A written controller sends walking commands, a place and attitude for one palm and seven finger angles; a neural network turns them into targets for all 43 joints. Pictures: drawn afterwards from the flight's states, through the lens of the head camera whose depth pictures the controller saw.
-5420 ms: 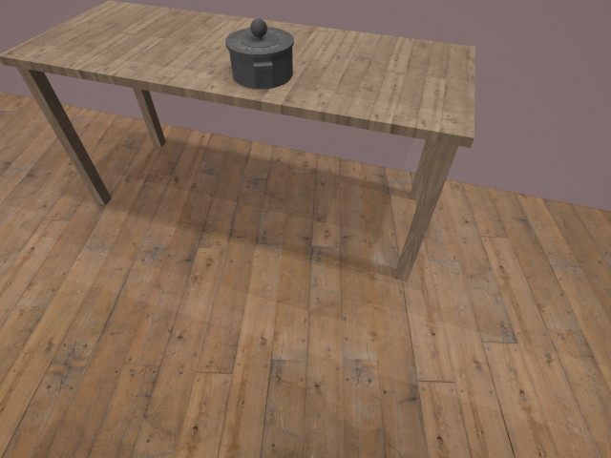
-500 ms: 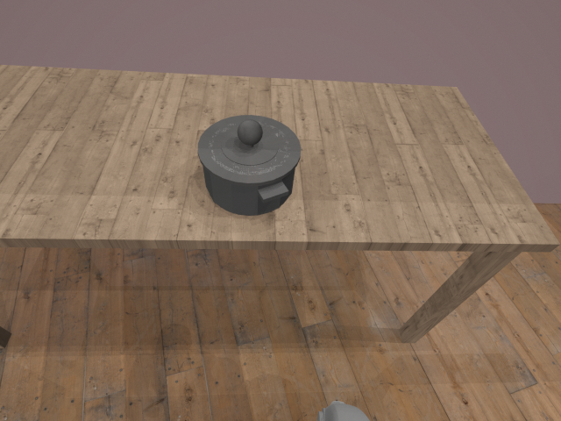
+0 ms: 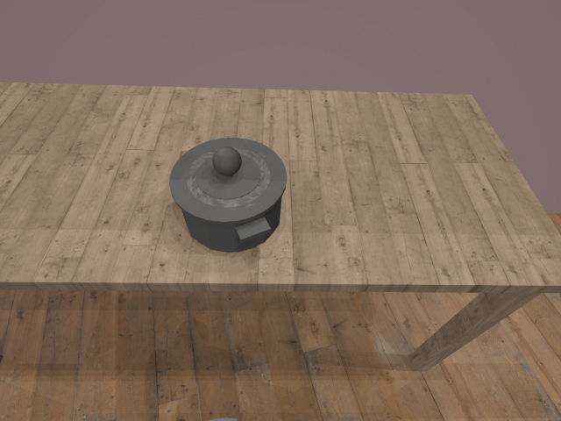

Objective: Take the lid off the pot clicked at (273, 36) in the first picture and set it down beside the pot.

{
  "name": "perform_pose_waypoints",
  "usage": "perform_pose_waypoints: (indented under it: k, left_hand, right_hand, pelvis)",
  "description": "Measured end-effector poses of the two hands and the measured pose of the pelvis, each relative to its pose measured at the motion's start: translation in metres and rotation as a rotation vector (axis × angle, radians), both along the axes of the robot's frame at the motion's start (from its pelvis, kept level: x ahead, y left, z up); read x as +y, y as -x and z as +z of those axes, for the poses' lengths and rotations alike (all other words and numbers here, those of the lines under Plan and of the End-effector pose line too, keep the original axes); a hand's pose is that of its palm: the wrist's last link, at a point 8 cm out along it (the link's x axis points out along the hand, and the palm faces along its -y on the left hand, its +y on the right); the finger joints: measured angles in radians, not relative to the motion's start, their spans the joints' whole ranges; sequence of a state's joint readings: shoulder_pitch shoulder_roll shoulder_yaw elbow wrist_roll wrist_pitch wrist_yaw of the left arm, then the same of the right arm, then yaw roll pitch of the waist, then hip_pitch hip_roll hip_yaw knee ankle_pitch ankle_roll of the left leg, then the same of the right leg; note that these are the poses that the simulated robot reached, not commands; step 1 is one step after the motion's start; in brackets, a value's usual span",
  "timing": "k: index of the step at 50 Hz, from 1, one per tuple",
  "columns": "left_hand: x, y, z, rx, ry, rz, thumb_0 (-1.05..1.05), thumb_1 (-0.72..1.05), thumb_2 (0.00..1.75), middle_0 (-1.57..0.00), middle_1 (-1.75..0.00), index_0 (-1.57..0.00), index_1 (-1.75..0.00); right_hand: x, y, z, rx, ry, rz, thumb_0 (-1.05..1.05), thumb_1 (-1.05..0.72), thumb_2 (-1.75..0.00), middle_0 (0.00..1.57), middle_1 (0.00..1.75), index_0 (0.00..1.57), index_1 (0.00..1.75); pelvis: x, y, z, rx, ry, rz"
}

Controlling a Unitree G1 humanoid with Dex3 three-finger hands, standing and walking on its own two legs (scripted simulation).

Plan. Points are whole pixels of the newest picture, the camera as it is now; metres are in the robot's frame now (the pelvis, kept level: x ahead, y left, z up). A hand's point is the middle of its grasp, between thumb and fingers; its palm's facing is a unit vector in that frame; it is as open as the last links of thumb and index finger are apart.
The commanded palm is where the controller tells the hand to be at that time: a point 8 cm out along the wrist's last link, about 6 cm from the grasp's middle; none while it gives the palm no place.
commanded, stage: come to a stop and stand still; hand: left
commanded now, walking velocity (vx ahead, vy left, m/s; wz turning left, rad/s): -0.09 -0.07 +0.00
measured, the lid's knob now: (227, 161) +0.48 +0.13 +0.08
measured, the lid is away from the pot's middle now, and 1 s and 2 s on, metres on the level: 0.00 0.00 0.00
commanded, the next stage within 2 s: look again from close up in 0.74 s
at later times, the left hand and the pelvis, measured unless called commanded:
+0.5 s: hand out of the picture -0.05 +0.18 -0.17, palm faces +0.01 -0.97 -0.24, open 7.4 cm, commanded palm none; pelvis -0.02 +0.00 +0.00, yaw +0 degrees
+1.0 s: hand out of the picture -0.02 +0.15 -0.18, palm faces +0.02 -0.98 -0.17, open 7.4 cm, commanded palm none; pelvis -0.02 -0.01 +0.00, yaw +0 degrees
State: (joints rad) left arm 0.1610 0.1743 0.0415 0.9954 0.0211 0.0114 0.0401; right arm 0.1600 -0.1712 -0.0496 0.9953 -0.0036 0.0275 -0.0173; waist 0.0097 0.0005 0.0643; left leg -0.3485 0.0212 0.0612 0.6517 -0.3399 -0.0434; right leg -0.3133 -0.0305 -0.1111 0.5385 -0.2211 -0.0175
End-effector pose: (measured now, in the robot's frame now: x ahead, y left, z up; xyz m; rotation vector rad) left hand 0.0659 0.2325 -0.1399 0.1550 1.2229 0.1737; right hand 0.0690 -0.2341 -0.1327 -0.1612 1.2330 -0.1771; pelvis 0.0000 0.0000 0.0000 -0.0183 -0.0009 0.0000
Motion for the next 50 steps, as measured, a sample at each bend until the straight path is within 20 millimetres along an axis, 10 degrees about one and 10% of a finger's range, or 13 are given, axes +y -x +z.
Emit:
perform_pose_waypoints:
  k: [12,23,36,50]
  left_hand:
    - [0.033,0.062,0.003,0.150,-0.013,0.054,0.01,0.91,0.90,-0.20,-0.30,-0.19,-0.30]
    - [0.002,0.116,0.005,0.234,-0.033,0.010,0.01,0.91,0.90,-0.20,-0.30,-0.19,-0.30]
    - [-0.035,0.101,-0.008,0.126,0.045,-0.009,0.01,0.91,0.90,-0.20,-0.30,-0.20,-0.30]
    - [-0.029,0.095,-0.008,0.125,0.043,-0.003,0.01,0.91,0.90,-0.20,-0.30,-0.20,-0.30]
  right_hand:
    - [0.034,-0.017,0.019,-0.055,-0.006,0.056,0.01,-0.91,-0.90,0.20,0.30,0.20,0.30]
    - [0.007,0.035,-0.005,0.008,-0.043,-0.005,0.00,-0.92,-0.90,0.20,0.30,0.20,0.30]
    - [-0.009,0.100,-0.006,0.117,-0.027,-0.032,0.01,-0.91,-0.90,0.20,0.30,0.20,0.30]
    - [0.004,0.101,-0.002,0.141,-0.035,-0.028,0.02,-0.93,-0.90,0.20,0.30,0.20,0.30]
  pelvis:
    - [0.017,0.003,0.012,0.007,-0.005,-0.007]
    - [0.000,0.021,0.003,-0.004,-0.013,-0.014]
    - [-0.014,0.029,-0.001,-0.031,-0.007,0.008]
    - [-0.014,0.024,0.003,-0.021,-0.005,0.007]
